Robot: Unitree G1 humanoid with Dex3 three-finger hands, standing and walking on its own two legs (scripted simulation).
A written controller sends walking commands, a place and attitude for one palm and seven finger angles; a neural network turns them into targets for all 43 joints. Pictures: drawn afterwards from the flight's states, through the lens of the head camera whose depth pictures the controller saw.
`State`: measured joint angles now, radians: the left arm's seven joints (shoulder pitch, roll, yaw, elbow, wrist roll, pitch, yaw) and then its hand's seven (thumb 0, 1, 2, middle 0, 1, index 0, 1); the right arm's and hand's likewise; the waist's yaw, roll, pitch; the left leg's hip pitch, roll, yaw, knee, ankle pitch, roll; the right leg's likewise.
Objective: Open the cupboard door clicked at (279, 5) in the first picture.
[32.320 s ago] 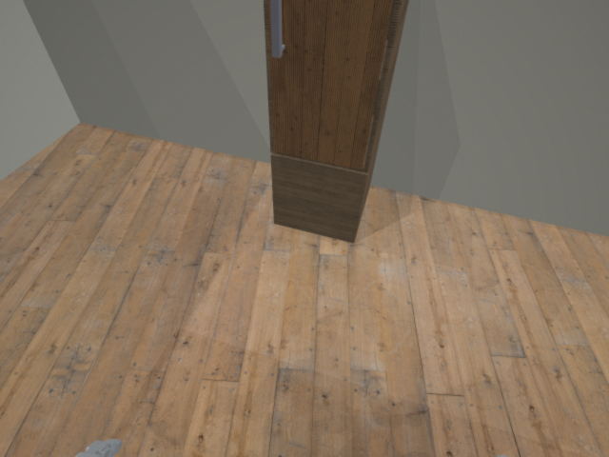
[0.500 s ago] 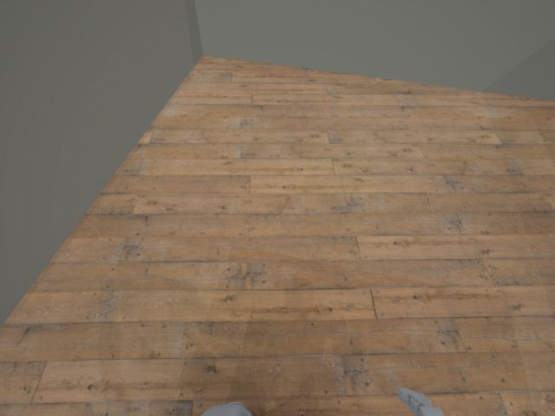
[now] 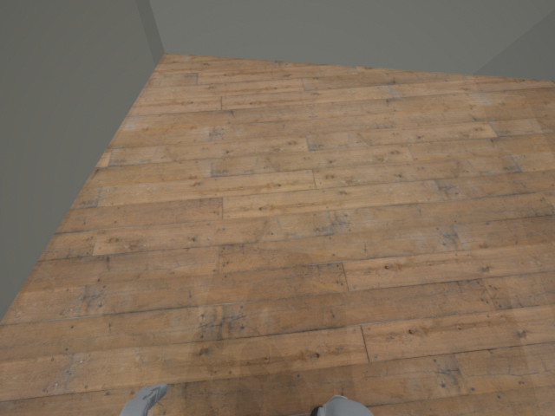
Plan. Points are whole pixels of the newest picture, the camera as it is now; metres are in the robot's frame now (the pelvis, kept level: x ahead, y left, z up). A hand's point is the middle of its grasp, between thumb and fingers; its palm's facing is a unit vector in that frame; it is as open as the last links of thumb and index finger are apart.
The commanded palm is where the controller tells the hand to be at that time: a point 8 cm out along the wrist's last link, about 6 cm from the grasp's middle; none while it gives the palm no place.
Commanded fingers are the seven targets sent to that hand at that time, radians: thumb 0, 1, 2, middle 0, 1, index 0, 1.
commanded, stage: turn to face it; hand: left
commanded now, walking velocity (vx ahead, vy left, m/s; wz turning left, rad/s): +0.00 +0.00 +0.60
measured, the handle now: out of the picture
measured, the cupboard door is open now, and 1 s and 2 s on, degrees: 54 54 54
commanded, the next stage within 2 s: none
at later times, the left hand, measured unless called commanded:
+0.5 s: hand out of the picture +0.10 +0.24 -0.15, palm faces +0.33 -0.91 -0.25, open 7.3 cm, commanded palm none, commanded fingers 0.00 0.90 0.90 -0.20 -0.30 -0.20 -0.30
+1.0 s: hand out of the picture +0.04 +0.13 -0.14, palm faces +0.61 -0.75 -0.27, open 7.3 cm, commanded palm none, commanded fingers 0.00 0.90 0.90 -0.20 -0.30 -0.20 -0.30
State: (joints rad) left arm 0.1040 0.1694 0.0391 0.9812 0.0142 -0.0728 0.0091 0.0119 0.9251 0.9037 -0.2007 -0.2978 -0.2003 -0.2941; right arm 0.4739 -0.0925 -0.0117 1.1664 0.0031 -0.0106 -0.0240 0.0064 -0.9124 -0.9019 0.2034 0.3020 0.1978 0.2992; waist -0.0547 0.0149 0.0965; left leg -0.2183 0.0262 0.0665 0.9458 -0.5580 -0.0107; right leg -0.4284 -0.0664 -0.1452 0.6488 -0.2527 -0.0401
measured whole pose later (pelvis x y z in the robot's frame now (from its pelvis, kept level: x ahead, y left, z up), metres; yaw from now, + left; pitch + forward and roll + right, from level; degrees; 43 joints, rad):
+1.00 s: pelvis +0.12 -0.06 +0.02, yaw +37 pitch +1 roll +3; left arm 0.25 0.17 0.04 0.91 0.02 -0.01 0.03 0.01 0.93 0.90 -0.21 -0.30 -0.21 -0.30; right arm 0.10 -0.25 -0.08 0.95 -0.01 0.09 0.02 0.01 -0.91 -0.90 0.20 0.30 0.19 0.30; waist 0.01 -0.01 0.12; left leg -0.42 0.04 0.06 0.91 -0.44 -0.07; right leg -0.21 -0.13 -0.28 0.55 -0.34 -0.04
